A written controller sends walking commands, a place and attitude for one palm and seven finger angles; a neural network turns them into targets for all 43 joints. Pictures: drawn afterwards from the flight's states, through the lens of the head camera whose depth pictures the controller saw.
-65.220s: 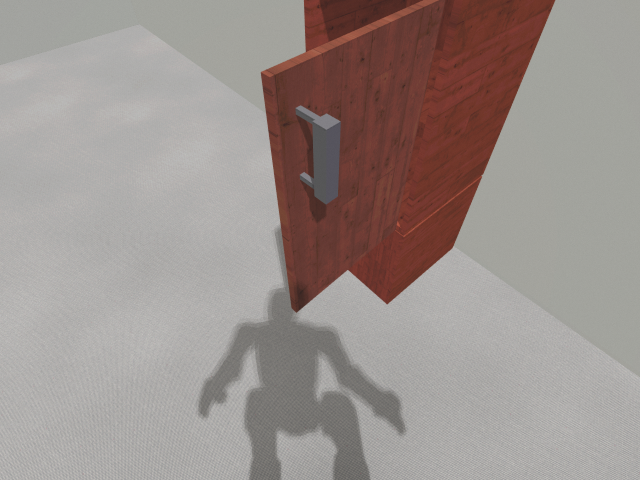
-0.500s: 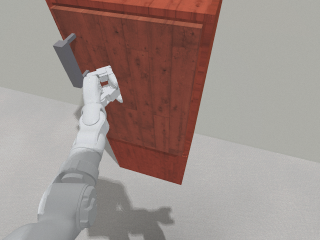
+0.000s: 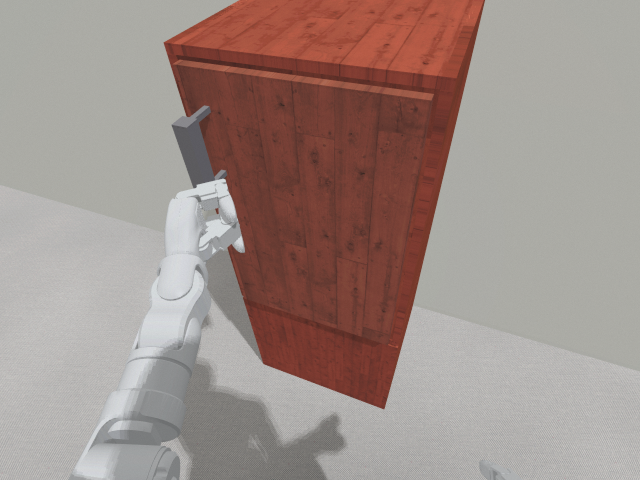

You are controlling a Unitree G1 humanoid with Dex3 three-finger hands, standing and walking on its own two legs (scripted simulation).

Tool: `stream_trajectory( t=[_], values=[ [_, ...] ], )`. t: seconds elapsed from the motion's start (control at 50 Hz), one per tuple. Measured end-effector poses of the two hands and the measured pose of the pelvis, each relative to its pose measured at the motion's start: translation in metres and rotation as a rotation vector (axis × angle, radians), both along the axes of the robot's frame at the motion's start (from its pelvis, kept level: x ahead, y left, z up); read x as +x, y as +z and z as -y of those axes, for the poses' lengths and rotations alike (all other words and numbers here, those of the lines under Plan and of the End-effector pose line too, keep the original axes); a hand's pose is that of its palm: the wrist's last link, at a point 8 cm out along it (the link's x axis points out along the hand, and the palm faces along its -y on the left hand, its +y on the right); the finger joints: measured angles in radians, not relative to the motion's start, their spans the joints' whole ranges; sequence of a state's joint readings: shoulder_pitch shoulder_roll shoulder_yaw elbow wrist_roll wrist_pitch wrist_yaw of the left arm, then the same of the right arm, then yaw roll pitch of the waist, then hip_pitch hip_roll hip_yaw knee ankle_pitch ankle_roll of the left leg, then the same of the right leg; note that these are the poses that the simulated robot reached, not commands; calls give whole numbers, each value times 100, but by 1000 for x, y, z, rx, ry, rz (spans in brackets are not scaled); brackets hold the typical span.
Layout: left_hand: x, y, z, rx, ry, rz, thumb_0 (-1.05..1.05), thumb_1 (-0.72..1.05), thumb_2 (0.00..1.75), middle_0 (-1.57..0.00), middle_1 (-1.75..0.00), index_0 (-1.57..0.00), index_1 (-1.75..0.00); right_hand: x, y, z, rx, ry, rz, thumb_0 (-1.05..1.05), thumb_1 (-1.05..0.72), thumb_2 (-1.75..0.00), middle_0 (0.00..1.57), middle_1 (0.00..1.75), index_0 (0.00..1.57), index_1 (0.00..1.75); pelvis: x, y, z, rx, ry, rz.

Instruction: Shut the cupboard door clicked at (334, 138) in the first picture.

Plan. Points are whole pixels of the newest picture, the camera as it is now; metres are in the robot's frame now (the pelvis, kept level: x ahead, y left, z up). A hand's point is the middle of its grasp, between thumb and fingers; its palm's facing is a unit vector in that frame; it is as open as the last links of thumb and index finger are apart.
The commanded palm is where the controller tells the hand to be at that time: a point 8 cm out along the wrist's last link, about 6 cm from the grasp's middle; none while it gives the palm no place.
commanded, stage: draw the hand back to the body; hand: left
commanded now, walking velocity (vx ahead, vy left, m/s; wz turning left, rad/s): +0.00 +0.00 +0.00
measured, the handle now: (205, 153) +0.57 +0.21 +0.13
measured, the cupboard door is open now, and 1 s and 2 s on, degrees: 0 0 0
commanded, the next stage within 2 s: step back with the hand held close in 1.30 s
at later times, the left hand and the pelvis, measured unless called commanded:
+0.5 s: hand (129, 319) +0.25 +0.21 +0.14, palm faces +0.23 -0.94 -0.23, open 3.3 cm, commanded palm +0.22 +0.25 +0.17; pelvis -0.01 +0.01 +0.01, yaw +2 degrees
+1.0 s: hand out of the picture +0.17 +0.29 +0.17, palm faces +0.47 -0.77 -0.44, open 6.7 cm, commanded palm +0.13 +0.32 +0.19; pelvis +0.01 +0.02 +0.01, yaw +2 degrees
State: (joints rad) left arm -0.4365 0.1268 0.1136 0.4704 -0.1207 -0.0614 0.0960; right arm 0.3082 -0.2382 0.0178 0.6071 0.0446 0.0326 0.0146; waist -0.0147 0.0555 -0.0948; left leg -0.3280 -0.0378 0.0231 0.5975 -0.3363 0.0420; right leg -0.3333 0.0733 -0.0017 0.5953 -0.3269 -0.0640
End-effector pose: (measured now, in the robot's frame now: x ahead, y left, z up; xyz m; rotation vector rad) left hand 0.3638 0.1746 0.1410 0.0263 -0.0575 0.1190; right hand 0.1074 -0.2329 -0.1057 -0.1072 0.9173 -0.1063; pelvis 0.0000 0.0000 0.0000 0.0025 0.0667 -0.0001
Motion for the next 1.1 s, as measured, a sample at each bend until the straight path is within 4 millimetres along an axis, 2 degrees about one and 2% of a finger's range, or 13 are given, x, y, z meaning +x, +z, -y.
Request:
stream_trajectory(
  t=[0.08, 0.18, 0.24, 0.28, 0.36, 0.46, 0.56, 0.66, 0.82, 0.98, 1.1],
  values=[
    [-27, -2, -14, -25, -6, -30, 1, 90, 90, -130, -150, -130, -150, 6, 6, 2, -33, 9, 14, 1, -90, -90, 20, 30, 20, 30, -3, 2, -1, -6, 13, 38],
    [-53, 11, -23, -7, -18, 10, 1, 90, 90, -130, -150, -130, -149, 31, 22, 0, -64, 31, 113, 2, -90, -90, 20, 30, 20, 30, -10, 4, -2, -8, 23, 69],
    [-66, 19, -28, -4, -27, 22, 1, 90, 90, -128, -147, -128, -147, 48, 33, -6, -61, 47, 182, 2, -90, -90, 20, 30, 20, 30, -12, 5, -4, -7, 25, 82],
    [-77, 23, -32, 57, -20, 39, 1, 90, 90, -126, -144, -126, -144, 58, 41, -11, -57, 62, 221, 2, -90, -90, 20, 30, 20, 30, -13, 6, -4, -5, 27, 92],
    [-102, 19, -46, 137, 8, 50, 1, 89, 90, -118, -136, -118, -136, 70, 51, -23, -43, 87, 258, 1, -90, -90, 20, 30, 20, 30, -15, 10, -4, -3, 27, 105],
    [-135, 11, -70, 196, 80, 19, 1, 89, 90, -106, -124, -107, -123, 72, 50, -34, -37, 128, 237, 1, -90, -90, 20, 30, 20, 30, -15, 13, -6, -7, 33, 120],
    [-158, 24, -89, 258, 157, 39, 1, 89, 90, -94, -109, -94, -109, 69, 39, -42, -33, 156, 192, 1, -90, -90, 20, 30, 20, 30, -13, 15, -10, -8, 42, 129],
    [-174, 39, -101, 306, 203, 80, 1, 89, 90, -80, -95, -80, -94, 66, 32, -46, -18, 149, 164, 2, -90, -90, 20, 30, 20, 30, -7, 16, -13, -7, 41, 128],
    [-199, 33, -124, 359, 269, 12, 1, 89, 90, -58, -71, -58, -70, 66, 32, -37, -29, 113, 156, 2, -90, -90, 20, 30, 20, 30, 1, 15, -13, -10, 32, 122],
    [-234, 51, -146, 457, 373, 15, 1, 89, 90, -37, -47, -37, -47, 79, 38, -28, -58, 106, 201, 2, -90, -90, 20, 30, 20, 30, 6, 14, -15, -14, 37, 118],
    [-237, 46, -149, 427, 419, 19, 1, 89, 90, -27, -36, -27, -36, 87, 38, -32, -64, 132, 215, 2, -90, -90, 20, 30, 20, 30, 2, 14, -16, -11, 50, 119]
  ],
)
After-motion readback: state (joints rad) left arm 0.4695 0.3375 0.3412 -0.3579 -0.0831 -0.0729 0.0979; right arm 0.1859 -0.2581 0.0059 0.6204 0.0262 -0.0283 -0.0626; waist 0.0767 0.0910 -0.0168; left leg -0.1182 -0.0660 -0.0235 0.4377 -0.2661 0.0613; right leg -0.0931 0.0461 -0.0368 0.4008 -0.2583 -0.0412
